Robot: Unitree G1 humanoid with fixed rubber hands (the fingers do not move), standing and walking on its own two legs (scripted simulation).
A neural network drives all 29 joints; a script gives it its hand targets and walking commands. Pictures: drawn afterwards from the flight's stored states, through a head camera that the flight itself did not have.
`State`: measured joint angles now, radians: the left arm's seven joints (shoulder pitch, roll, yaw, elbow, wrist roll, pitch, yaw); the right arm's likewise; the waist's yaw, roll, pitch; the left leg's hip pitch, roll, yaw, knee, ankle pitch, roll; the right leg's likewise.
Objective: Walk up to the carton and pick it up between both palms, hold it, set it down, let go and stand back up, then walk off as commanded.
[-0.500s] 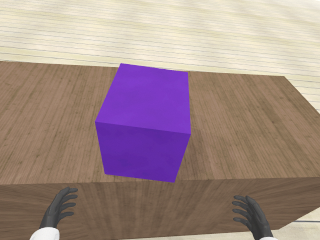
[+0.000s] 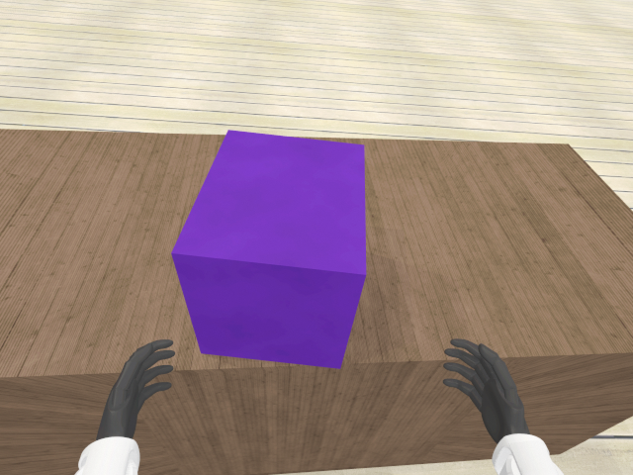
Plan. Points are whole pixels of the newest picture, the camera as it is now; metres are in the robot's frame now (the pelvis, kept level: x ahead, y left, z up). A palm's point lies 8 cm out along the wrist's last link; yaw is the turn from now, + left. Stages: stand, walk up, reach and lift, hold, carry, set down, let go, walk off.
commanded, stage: reach and lift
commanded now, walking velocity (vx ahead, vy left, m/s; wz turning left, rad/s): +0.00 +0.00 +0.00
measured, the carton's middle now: (283, 247) +0.45 +0.05 +0.02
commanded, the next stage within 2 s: none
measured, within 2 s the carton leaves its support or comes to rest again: neither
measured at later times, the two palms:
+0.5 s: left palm (131, 344) +0.26 +0.22 +0.07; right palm (502, 364) +0.25 -0.21 +0.06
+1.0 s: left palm (124, 264) +0.32 +0.22 +0.14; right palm (494, 278) +0.32 -0.20 +0.13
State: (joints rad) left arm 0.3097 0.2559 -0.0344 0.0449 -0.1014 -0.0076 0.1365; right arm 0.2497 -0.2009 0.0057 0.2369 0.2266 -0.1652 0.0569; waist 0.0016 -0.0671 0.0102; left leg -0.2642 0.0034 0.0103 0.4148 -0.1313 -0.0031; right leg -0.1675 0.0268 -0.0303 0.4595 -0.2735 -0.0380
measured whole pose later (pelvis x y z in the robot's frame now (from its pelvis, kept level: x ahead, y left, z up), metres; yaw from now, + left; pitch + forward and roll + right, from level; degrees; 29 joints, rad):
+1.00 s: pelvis +0.00 +0.00 +0.00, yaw +0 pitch -1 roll +0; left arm -0.29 0.26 0.14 -0.09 -0.18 0.70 0.12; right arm -0.24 -0.32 0.00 0.06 0.36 0.38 -0.08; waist 0.00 -0.03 0.00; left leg -0.26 0.00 0.01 0.40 -0.12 0.00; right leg -0.17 0.03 -0.03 0.45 -0.27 -0.04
